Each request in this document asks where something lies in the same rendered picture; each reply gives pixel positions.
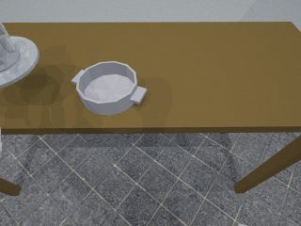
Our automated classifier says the robot left hand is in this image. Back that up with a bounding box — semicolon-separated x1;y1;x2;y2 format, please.
0;22;15;65

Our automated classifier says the pot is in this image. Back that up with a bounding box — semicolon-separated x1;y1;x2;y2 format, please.
71;61;147;116

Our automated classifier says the lid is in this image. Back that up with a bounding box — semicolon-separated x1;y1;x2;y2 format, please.
0;36;40;89

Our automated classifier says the table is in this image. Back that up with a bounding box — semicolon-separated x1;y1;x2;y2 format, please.
0;22;301;196

